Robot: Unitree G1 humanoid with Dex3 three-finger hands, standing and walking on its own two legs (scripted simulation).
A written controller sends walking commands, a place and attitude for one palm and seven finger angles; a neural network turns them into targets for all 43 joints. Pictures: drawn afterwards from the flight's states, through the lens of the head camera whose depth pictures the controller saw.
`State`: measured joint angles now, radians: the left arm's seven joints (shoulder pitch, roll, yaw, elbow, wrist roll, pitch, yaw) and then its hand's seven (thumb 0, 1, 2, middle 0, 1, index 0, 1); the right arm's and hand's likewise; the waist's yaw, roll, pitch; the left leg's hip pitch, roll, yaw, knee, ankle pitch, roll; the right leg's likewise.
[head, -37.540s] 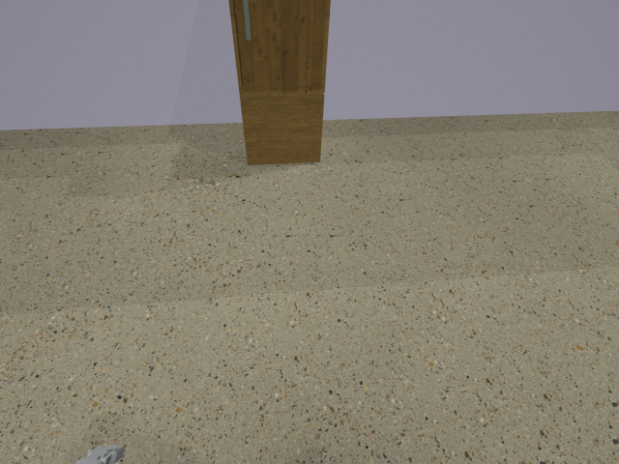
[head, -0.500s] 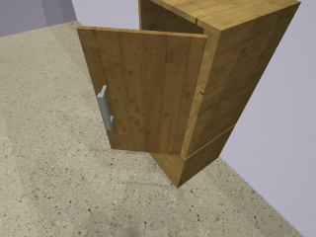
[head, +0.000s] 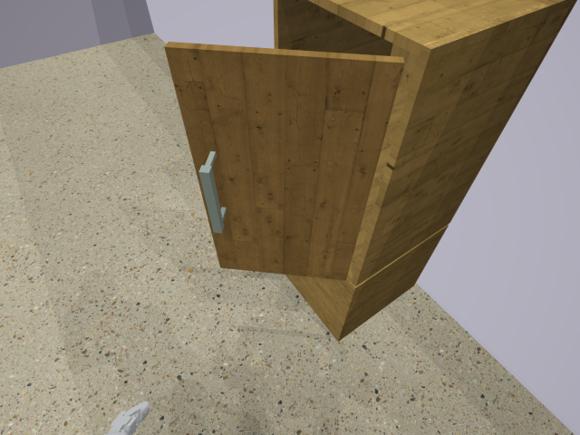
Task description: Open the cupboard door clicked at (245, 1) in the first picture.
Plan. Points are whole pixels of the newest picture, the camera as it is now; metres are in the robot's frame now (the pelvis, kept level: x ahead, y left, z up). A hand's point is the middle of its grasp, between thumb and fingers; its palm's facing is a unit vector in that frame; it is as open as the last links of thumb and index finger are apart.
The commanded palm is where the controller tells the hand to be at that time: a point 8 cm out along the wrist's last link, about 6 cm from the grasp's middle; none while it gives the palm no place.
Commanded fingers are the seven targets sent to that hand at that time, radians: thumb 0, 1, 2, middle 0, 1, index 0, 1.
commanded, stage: raise the hand with hooked fingers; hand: left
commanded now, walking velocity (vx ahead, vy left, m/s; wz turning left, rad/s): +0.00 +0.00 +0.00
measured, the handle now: (215, 194) +0.53 +0.19 -0.02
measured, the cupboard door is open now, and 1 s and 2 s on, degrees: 49 49 49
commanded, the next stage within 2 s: move the hooked fingers beside the handle in 2.00 s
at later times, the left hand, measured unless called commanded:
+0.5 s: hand (139, 433) +0.13 +0.20 -0.04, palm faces +0.02 -1.00 -0.07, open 9.6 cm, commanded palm +0.12 +0.26 -0.04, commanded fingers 0.00 0.18 0.59 -0.25 -0.76 -0.25 -0.76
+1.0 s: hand (121, 388) +0.18 +0.25 -0.04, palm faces -0.07 -1.00 -0.04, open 12.6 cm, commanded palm +0.16 +0.31 -0.02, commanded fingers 0.00 -0.41 0.34 -0.29 -1.14 -0.29 -1.14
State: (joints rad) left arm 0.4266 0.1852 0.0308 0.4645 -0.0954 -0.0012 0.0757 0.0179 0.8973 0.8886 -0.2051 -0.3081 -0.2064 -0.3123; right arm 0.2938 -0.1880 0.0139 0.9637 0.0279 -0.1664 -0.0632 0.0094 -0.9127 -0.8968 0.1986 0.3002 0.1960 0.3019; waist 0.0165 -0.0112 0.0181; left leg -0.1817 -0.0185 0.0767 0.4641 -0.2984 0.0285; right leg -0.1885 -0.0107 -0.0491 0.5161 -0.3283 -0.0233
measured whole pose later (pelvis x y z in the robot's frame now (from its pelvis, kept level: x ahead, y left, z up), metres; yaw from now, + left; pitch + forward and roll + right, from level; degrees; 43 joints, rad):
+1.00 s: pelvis -0.06 +0.02 -0.08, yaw +1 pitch +14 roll -3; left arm 0.20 0.34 0.29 0.18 -0.32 -0.35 -0.44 0.00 -0.18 0.43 -0.28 -1.00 -0.28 -1.00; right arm 0.26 -0.28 0.01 0.57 0.04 -0.24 -0.07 0.02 -0.91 -0.90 0.20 0.30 0.20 0.30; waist -0.02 0.01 -0.10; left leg -0.87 0.02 0.02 1.10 -0.48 0.06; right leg -0.80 -0.01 -0.10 1.04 -0.48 -0.01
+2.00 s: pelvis -0.06 +0.00 -0.06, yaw +1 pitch +12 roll -2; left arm -0.01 0.43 0.43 0.44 -0.37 -0.33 -0.57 -0.01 -0.50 0.30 -0.30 -1.20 -0.31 -1.20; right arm 0.29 -0.28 0.05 0.55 0.04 -0.20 -0.06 0.01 -0.91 -0.90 0.20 0.30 0.20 0.30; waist -0.02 0.02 -0.10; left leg -0.77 0.03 0.02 1.00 -0.44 0.03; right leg -0.71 0.01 -0.11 0.94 -0.45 -0.03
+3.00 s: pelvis -0.06 +0.02 -0.07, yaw +0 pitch +18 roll -3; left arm -0.54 0.51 0.43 0.90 -0.22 -0.36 -0.50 -0.01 -0.50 0.30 -0.30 -1.20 -0.30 -1.20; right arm 0.33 -0.28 0.04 0.60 0.03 -0.08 -0.05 0.01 -0.91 -0.90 0.20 0.30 0.20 0.30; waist -0.09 0.01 -0.10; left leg -0.91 0.03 0.04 1.06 -0.46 0.05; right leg -0.85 0.01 -0.09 0.99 -0.46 -0.01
